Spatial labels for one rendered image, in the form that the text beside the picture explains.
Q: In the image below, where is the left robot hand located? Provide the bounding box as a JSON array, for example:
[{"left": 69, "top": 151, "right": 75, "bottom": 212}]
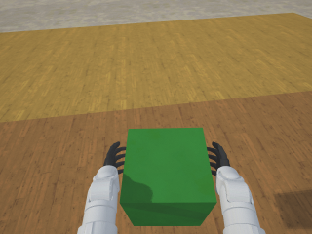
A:
[{"left": 103, "top": 141, "right": 127, "bottom": 174}]

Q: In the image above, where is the right robot hand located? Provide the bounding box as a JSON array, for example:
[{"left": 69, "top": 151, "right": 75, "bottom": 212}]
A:
[{"left": 207, "top": 142, "right": 231, "bottom": 176}]

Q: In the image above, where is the carton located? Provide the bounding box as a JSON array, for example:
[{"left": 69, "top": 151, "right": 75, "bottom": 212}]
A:
[{"left": 119, "top": 127, "right": 217, "bottom": 226}]

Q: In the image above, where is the left robot forearm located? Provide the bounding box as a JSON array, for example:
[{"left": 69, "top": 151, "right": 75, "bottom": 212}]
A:
[{"left": 77, "top": 165, "right": 120, "bottom": 234}]

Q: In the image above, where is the right robot forearm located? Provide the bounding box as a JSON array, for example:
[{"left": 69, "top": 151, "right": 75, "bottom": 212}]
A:
[{"left": 215, "top": 166, "right": 266, "bottom": 234}]

